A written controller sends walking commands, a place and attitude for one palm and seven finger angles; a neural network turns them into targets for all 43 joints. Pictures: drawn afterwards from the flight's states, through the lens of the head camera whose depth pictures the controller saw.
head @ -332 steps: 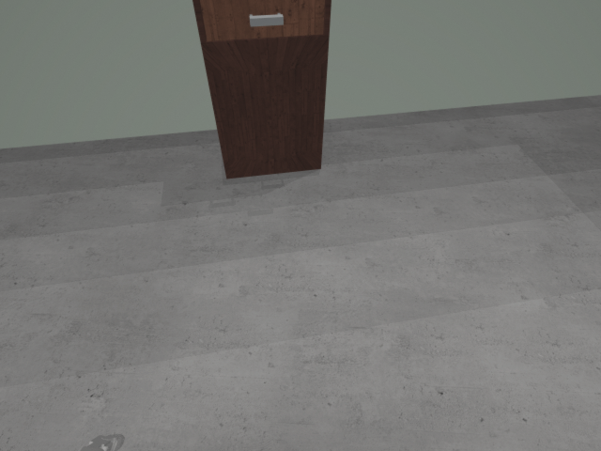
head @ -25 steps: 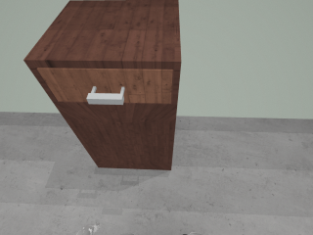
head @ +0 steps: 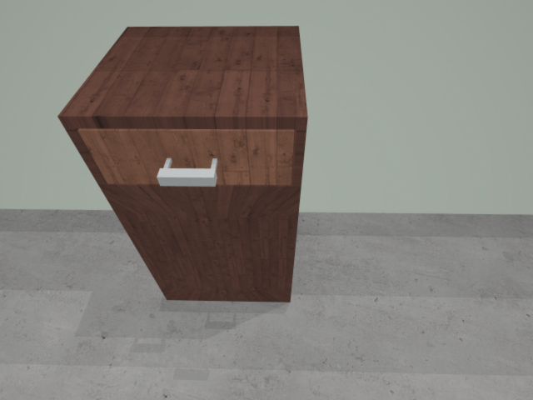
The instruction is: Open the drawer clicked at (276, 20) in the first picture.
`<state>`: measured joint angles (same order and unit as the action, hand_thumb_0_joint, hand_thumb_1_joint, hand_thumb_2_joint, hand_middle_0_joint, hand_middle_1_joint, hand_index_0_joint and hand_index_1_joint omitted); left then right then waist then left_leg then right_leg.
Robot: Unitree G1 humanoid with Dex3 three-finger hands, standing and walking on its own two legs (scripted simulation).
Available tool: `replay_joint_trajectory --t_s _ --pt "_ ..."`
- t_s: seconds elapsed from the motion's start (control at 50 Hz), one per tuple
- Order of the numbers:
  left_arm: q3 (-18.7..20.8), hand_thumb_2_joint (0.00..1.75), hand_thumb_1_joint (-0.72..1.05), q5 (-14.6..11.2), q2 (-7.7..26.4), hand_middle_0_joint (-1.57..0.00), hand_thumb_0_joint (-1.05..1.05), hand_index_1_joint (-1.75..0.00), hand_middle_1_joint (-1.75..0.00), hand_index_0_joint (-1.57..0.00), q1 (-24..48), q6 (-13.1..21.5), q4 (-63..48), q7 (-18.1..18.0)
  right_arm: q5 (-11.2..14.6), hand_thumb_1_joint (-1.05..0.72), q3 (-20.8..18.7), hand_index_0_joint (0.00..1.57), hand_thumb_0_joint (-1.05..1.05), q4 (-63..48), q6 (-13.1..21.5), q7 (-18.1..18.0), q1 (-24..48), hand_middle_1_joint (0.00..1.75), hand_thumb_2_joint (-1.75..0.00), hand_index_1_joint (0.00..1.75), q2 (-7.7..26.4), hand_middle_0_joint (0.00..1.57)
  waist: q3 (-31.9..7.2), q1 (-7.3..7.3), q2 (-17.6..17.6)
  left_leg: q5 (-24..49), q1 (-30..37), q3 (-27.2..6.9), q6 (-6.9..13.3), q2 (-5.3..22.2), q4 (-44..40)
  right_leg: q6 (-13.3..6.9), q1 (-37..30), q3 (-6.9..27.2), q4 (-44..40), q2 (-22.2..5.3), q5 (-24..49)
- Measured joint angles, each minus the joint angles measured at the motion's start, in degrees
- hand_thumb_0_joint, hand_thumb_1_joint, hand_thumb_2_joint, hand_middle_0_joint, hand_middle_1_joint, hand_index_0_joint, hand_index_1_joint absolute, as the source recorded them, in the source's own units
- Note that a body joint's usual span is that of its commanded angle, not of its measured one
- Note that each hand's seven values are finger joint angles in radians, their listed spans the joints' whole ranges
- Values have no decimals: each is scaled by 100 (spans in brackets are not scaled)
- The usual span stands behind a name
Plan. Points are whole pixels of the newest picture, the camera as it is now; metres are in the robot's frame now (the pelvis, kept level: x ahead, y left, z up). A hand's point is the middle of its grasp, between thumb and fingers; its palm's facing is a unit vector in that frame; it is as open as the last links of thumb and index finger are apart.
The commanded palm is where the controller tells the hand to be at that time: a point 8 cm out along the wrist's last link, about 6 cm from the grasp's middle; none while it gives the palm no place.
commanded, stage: come to a stop and stand still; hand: left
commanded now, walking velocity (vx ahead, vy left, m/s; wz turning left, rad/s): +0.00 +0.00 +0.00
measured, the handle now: (189, 169) +0.56 +0.20 -0.01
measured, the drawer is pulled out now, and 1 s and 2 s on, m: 0.00 0.00 0.00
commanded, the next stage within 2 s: look again from close up in 0.22 s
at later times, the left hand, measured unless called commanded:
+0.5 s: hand out of the picture +0.01 +0.16 -0.18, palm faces +0.01 -0.98 -0.21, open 7.3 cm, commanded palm none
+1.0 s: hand out of the picture +0.07 +0.20 -0.14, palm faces -0.07 -0.92 -0.40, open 7.3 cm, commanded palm +0.12 +0.22 -0.06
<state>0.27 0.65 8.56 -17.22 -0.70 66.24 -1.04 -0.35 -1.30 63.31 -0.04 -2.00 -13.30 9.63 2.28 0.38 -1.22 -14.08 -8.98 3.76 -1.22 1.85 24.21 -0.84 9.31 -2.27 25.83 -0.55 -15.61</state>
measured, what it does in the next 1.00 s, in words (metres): stands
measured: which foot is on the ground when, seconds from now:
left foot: down 0.00-1.00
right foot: down 0.00-1.00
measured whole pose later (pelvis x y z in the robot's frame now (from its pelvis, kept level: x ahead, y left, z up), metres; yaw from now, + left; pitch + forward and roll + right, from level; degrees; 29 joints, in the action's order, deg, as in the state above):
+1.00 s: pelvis +0.01 +0.01 -0.01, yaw -1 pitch +1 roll +1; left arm -4.0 7.5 12.6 -27.6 -6.3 27.1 -8.3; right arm 2.4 -0.1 54.7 9.7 -4.8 -18.7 10.3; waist 0.9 -1.6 0.3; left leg -17.5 -11.7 5.0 -0.4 1.2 28.5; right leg -0.6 13.3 -0.8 32.0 -1.4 -19.3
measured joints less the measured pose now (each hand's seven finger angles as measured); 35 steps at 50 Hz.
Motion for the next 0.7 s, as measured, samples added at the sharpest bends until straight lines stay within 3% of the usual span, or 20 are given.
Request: replay_joint_trajectory --t_s 0.06,0.16,0.4,0.7 --pt "-80 89 91 38 -168 -20 0 -30 -30 -20 -82 148 -81 -135 -7 -92 30 20 1 -88 -15 67 -92 30 -90 30 60 20 -6 32 -151 -181 -247 -88 25 141 367 -53 89 -66 48 139 19" --pt "-142 89 91 42 -270 -20 0 -30 -30 -20 -107 188 -229 -117 -49 -91 89 20 0 -217 33 105 -360 30 -90 30 28 20 -70 72 -155 -290 -345 -134 -32 139 632 -94 207 -100 390 125 -185" --pt "-88 89 92 7 -9 -20 1 -30 -30 -20 11 171 -388 -83 -55 -91 239 20 0 -51 42 95 -567 30 -90 30 -233 20 -130 52 19 -259 -206 -97 -61 107 493 -122 176 -66 464 95 -263" --pt "-67 89 92 14 21 -20 0 -30 -30 -20 37 143 -321 -65 -34 -91 213 20 0 78 88 33 -343 30 -90 30 -147 20 -83 -13 183 -284 -101 -43 -24 83 373 -65 70 -15 306 77 -243"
